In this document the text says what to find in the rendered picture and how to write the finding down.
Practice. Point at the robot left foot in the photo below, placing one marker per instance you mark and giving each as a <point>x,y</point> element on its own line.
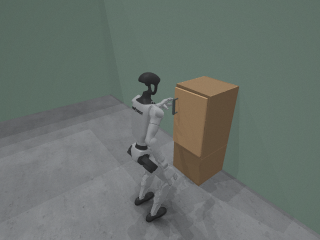
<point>147,197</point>

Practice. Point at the robot right hand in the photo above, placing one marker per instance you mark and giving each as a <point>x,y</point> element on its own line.
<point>168,174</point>

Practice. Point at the robot left forearm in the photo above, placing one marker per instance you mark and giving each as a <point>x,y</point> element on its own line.
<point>159,105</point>

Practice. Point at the robot left hand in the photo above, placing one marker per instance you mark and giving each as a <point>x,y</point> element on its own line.
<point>165,103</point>

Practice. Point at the handle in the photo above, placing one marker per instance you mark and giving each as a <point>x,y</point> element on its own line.
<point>173,106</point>

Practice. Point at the robot right forearm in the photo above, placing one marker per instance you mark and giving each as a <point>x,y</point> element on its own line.
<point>157,154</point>

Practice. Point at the robot foot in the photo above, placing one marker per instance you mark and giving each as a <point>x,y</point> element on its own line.
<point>160,213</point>
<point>147,197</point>

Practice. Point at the robot right foot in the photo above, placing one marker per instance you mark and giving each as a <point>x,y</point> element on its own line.
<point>160,213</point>

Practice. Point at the robot left upper arm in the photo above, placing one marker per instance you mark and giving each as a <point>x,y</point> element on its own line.
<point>138,96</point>

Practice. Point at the robot right upper arm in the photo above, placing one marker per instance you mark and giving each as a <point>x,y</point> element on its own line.
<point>156,115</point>

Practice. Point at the cupboard door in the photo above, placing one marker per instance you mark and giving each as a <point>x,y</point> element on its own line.
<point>189,121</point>

